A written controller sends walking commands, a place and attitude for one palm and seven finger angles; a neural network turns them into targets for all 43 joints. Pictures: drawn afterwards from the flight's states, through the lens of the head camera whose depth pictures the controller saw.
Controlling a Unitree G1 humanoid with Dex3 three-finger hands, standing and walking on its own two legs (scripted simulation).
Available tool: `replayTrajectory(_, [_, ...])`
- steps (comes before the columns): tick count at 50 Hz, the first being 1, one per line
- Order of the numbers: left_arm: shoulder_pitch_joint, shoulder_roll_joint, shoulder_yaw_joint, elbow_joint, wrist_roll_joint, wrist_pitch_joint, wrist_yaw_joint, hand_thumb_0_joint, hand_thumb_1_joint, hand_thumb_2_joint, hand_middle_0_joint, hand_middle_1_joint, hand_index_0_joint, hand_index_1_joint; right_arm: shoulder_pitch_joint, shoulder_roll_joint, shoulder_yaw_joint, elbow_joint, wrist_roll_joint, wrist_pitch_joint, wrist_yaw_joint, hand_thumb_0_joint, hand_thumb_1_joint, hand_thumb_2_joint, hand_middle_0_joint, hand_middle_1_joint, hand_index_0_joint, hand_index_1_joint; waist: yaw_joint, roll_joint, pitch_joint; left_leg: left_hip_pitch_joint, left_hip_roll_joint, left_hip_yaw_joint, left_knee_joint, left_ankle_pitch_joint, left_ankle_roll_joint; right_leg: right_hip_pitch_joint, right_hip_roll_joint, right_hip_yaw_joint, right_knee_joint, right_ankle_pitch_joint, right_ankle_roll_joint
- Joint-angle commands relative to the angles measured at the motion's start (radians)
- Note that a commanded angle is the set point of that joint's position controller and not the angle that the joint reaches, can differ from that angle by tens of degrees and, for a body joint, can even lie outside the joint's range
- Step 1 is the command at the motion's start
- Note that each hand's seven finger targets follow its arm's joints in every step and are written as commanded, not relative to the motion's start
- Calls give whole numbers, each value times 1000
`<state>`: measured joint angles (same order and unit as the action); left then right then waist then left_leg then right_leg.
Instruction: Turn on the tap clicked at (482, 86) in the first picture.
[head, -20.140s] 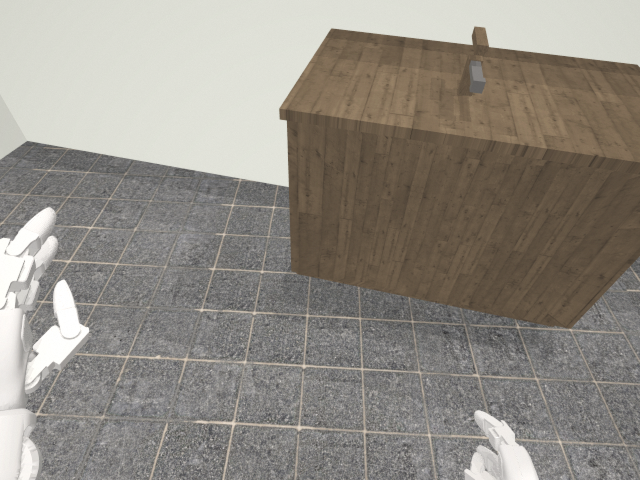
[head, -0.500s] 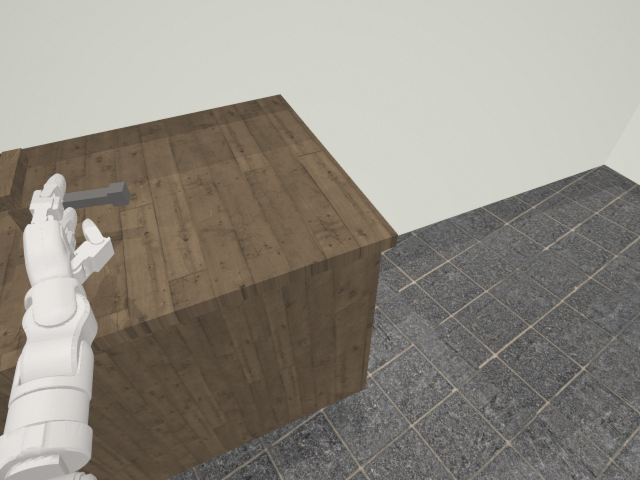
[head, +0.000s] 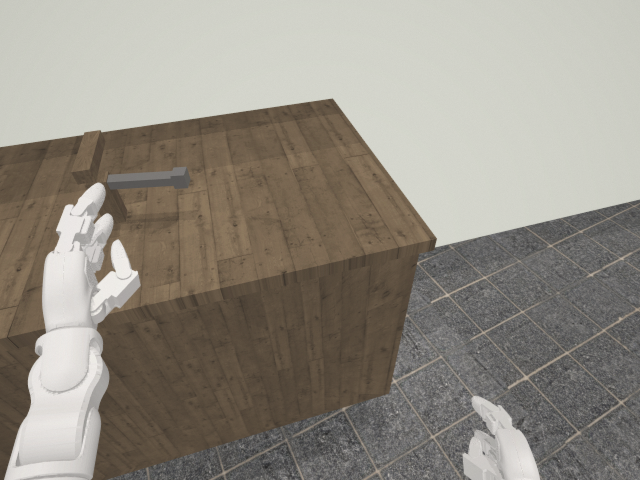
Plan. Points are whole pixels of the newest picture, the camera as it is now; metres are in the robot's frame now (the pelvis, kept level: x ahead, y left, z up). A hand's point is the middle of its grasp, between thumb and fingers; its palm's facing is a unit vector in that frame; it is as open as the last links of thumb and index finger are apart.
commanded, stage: draw the hand back beside the body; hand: left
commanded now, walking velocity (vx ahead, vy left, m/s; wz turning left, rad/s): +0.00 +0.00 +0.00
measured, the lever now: (180, 177) +0.57 +0.33 +0.08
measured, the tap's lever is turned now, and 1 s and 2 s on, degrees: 78 78 78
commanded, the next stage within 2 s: step back with the hand held close in 0.62 s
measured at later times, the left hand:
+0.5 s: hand (96, 351) +0.19 +0.24 +0.15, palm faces +0.45 -0.83 -0.32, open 7.5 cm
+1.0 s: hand (97, 344) +0.19 +0.25 +0.15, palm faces +0.37 -0.84 -0.41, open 7.5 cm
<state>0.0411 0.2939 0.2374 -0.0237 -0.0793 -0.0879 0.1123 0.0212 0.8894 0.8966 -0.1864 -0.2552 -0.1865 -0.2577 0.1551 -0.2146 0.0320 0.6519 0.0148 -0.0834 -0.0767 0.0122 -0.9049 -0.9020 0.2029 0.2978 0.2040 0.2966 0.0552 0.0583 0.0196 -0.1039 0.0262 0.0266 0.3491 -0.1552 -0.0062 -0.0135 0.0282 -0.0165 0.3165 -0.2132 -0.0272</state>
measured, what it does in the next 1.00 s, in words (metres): stands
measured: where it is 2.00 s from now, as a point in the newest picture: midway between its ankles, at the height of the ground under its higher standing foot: outside the picture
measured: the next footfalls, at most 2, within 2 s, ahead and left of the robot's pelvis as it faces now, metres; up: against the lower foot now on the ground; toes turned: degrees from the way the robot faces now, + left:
right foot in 1.86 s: -0.14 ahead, -0.08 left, +0.00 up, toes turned +5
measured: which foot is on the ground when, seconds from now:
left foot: down 0.00-1.00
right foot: down 0.00-1.00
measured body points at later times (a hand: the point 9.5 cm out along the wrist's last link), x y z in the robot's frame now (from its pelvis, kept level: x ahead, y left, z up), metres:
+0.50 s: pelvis +0.00 -0.01 +0.00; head -0.03 -0.03 +0.45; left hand +0.16 +0.28 +0.17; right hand +0.19 -0.23 -0.08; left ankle +0.03 +0.12 -0.75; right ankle -0.02 -0.10 -0.75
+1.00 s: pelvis -0.01 +0.01 +0.00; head -0.02 -0.02 +0.44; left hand +0.17 +0.29 +0.17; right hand +0.18 -0.23 -0.09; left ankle +0.03 +0.12 -0.75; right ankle -0.02 -0.10 -0.75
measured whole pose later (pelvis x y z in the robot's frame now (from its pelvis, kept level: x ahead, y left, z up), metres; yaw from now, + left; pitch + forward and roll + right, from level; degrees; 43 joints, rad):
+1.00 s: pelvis -0.01 +0.01 +0.00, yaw +0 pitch -1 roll -1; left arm 0.46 0.33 0.29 -0.38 -0.06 -0.14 0.11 0.02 0.89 0.90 -0.20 -0.30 -0.20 -0.30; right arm 0.17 -0.24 -0.01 0.59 0.01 -0.04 -0.08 0.01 -0.90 -0.90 0.20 0.30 0.20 0.30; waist 0.02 0.08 0.00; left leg -0.24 0.02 0.03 0.43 -0.16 0.01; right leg -0.15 0.02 -0.02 0.39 -0.22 -0.01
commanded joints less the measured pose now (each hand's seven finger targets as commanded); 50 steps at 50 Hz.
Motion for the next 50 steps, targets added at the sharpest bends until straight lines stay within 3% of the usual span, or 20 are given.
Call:
replayTrajectory(1, [-164, 200, 83, -291, 1, -72, 7, 0, 900, 900, -194, -282, -194, -282, -132, -120, -47, -148, -9, -58, -8, 0, -900, -900, 200, 300, 200, 300, -11, -23, -115, 98, -20, 13, -48, 68, 28, -70, 19, 1, -72, 133, 9])
replayTrajectory(8, [40, 204, 114, -432, 7, -88, 7, 0, 900, 900, -200, -300, -200, -300, -138, -119, -58, -147, -17, -77, -5, 0, -900, -900, 200, 300, 200, 300, 3, 4, -108, 102, -25, 17, -38, 102, 27, -56, 15, 0, -72, 155, 10])
replayTrajectory(12, [160, 197, 126, -492, 5, -98, 10, 0, 900, 900, -200, -300, -200, -300, -136, -111, -62, -148, -20, -90, -4, 0, -900, -900, 200, 300, 200, 300, 5, -34, -75, 84, -25, 24, -27, 84, 31, -70, 10, 0, -75, 145, 17])
replayTrajectory(14, [225, 191, 130, -531, 6, -103, 11, 0, 900, 900, -200, -300, -200, -300, -134, -107, -63, -152, -21, -98, -4, 0, -900, -900, 200, 300, 200, 300, 9, 6, -72, 82, -27, 27, -24, 83, 30, -69, 6, 3, -73, 141, 17])
replayTrajectory(17, [312, 190, 142, -574, 7, -109, 14, 0, 900, 900, -200, -300, -200, -300, -123, -108, -68, -154, -26, -110, -3, 0, -900, -900, 200, 300, 200, 300, 8, -37, -66, 72, -27, 27, -12, 92, 31, -71, 6, -2, -68, 156, 20])
replayTrajectory(19, [275, 172, 119, -562, 9, -106, 15, 0, 900, 900, -200, -300, -200, -300, -124, -104, -66, -147, -23, -114, -5, 0, -900, -900, 200, 300, 200, 300, -5, -3, -20, 64, -27, 27, -14, 59, 30, -102, 4, 1, -77, 117, 22])
replayTrajectory(21, [239, 179, 123, -537, 11, -105, 21, 0, 900, 900, -200, -300, -200, -300, -119, -108, -68, -140, -23, -118, -11, 0, -900, -900, 200, 300, 200, 300, -11, -37, -4, 64, -28, 27, -7, 33, 34, -122, 4, 2, -85, 88, 25])
replayTrajectory(24, [207, 177, 118, -543, 14, -109, 25, 0, 900, 900, -200, -300, -200, -300, -121, -104, -65, -139, -22, -125, -16, 0, -900, -900, 200, 300, 200, 300, -9, 3, -17, 78, -31, 21, -12, 16, 34, -117, 3, 2, -83, 62, 21])
replayTrajectory(27, [227, 176, 120, -542, 13, -109, 25, 0, 900, 900, -200, -300, -200, -300, -126, -107, -64, -142, -25, -129, -15, 0, -900, -900, 200, 300, 200, 300, 0, -30, -33, 77, -30, 16, -15, 31, 34, -99, 4, -1, -77, 75, 18])
replayTrajectory(29, [236, 163, 108, -547, 13, -109, 24, 0, 900, 900, -200, -300, -200, -300, -124, -99, -57, -142, -25, -132, -12, 0, -900, -900, 200, 300, 200, 300, 3, 28, -29, 78, -30, 12, -23, 41, 28, -91, 2, -2, -69, 85, 15])
replayTrajectory(31, [242, 174, 118, -540, 10, -105, 23, 0, 900, 900, -200, -300, -200, -300, -125, -103, -58, -142, -27, -131, -10, 0, -900, -900, 200, 300, 200, 300, 4, -24, -18, 67, -27, 11, -26, 52, 29, -87, 5, -6, -69, 102, 16])
replayTrajectory(36, [250, 178, 129, -542, 6, -98, 17, 0, 900, 900, -200, -300, -200, -300, -126, -102, -57, -144, -28, -124, -6, 0, -900, -900, 200, 300, 200, 300, 6, -33, -32, 69, -24, 14, -27, 73, 28, -74, 6, -4, -68, 125, 18])
replayTrajectory(37, [157, 187, 122, -545, 10, -99, 20, 0, 900, 900, -200, -300, -200, -300, -130, -104, -56, -136, -25, -122, -8, 0, -900, -900, 200, 300, 200, 300, -6, -16, -39, 81, -27, 18, -24, 69, 29, -85, 6, 0, -73, 123, 17])
replayTrajectory(38, [-11, 356, 280, -602, 16, -142, 30, 0, 900, 900, -200, -300, -200, -300, -141, -108, -39, -176, -10, -103, -6, 0, -900, -900, 200, 300, 200, 300, -18, 63, 51, -11, -13, 1, 1, -2, 34, -162, -27, 51, -100, 154, 23])
replayTrajectory(39, [184, 228, 192, -496, 16, -134, 15, 0, 900, 900, -200, -300, -200, -300, -131, -119, -54, -167, -20, -86, -10, 0, -900, -900, 200, 300, 200, 300, -24, -9, 19, -23, -5, -17, 43, 29, 40, -204, -58, 47, -82, 193, 25])
replayTrajectory(41, [295, 172, 142, -488, 22, -124, 2, 0, 900, 900, -200, -300, -200, -300, -102, -115, -62, -191, -15, -56, 1, 0, -900, -900, 200, 300, 200, 300, -28, -44, -82, 4, 8, -15, 71, 93, 37, -182, -75, 50, -46, 230, 26])
replayTrajectory(43, [321, 181, 144, -538, 23, -126, 4, 0, 900, 900, -200, -300, -200, -300, -103, -119, -65, -211, -13, -40, -2, 0, -900, -900, 200, 300, 200, 300, -29, -4, -131, 14, 12, -12, 73, 180, 35, -174, -73, 33, -7, 282, 31])
replayTrajectory(45, [359, 202, 163, -559, 22, -118, 11, 0, 900, 900, -200, -300, -200, -300, -92, -124, -70, -226, -11, -24, -7, 0, -900, -900, 200, 300, 200, 300, -28, -26, -173, 22, 23, -17, 77, 256, 35, -171, -65, 22, 19, 302, 39])
replayTrajectory(48, [353, 258, 210, -597, 24, -112, 22, 0, 900, 900, -200, -300, -200, -300, -97, -132, -78, -240, -10, -5, -16, 0, -900, -900, 200, 300, 200, 300, -27, -18, -187, 15, 25, -22, 83, 316, 34, -185, -60, 14, 42, 315, 43])
replayTrajectory(50, [366, 245, 203, -598, 22, -108, 27, 0, 900, 900, -200, -300, -200, -300, -89, -129, -79, -249, -7, 6, -18, 0, -900, -900, 200, 300, 200, 300, -30, -7, -187, 0, 30, -23, 83, 330, 32, -190, -51, 11, 58, 292, 44])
